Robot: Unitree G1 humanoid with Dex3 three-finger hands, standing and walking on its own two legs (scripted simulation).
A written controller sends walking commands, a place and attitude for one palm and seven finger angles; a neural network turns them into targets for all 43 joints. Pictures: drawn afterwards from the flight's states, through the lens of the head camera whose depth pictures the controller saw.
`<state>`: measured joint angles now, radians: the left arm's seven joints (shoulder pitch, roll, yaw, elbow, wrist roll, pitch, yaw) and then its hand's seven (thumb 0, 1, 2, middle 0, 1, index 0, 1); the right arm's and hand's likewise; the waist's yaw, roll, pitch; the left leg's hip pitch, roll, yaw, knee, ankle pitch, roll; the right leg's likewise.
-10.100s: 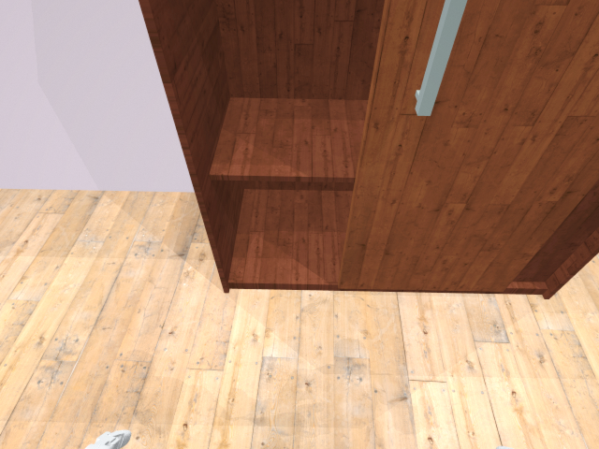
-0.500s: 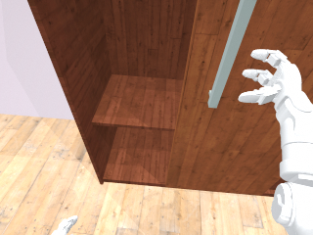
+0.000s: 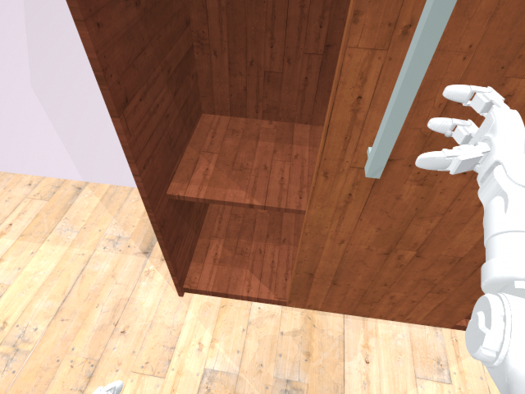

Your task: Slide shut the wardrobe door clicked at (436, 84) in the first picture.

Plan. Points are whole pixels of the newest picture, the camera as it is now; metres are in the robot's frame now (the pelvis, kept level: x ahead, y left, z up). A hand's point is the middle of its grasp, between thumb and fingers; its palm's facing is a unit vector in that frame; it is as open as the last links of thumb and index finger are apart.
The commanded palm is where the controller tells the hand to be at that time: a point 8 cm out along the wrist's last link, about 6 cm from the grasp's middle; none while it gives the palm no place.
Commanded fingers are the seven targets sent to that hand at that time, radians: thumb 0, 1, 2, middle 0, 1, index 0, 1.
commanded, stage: move the hooked fingers beside the handle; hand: right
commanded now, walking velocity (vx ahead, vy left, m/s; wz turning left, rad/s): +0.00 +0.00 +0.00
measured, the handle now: (398, 92) +0.54 -0.14 +0.22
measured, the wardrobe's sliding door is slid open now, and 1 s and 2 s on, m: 0.42 0.42 0.42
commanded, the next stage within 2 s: feel for the door with the fingertips in 0.78 s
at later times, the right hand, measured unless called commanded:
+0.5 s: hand (436, 113) +0.48 -0.19 +0.22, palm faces +0.03 +1.00 +0.01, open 14.0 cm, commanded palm +0.45 -0.24 +0.21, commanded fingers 0.00 0.50 -0.30 0.30 1.20 0.30 1.20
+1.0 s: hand (436, 125) +0.45 -0.18 +0.22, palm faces +0.04 +1.00 -0.02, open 14.0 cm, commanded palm +0.44 -0.22 +0.21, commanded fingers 0.00 0.50 -0.30 0.30 1.20 0.30 1.20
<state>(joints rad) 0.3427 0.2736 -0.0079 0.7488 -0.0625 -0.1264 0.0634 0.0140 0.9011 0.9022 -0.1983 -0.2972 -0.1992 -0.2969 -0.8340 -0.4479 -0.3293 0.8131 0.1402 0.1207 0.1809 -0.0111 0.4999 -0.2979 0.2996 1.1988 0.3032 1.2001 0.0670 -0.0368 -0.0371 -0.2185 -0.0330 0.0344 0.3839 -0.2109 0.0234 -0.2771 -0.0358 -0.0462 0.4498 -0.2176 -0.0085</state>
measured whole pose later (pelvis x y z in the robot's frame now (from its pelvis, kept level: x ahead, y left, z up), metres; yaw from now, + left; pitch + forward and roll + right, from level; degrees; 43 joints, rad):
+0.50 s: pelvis +0.01 -0.01 +0.00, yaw +0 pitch +5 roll +1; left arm 0.36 0.26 -0.02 0.76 -0.05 -0.14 0.05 0.01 0.90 0.90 -0.20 -0.30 -0.20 -0.30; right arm -0.94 -0.43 -0.31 0.91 0.13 0.05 0.18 -0.01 0.50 -0.30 0.30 1.20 0.30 1.20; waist 0.08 -0.03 -0.05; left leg -0.25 -0.02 0.03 0.40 -0.23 0.01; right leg -0.31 -0.03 -0.05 0.47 -0.23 -0.02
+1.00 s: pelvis +0.01 +0.00 +0.00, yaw -1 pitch +3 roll +1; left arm 0.29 0.27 -0.01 0.73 -0.07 -0.12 0.06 0.01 0.90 0.90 -0.20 -0.30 -0.20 -0.30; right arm -0.87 -0.39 -0.25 0.77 0.15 0.16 0.15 -0.01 0.50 -0.30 0.30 1.20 0.30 1.20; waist 0.05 -0.04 -0.05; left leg -0.22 -0.02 0.05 0.40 -0.23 0.02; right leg -0.29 -0.03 -0.03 0.47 -0.23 -0.01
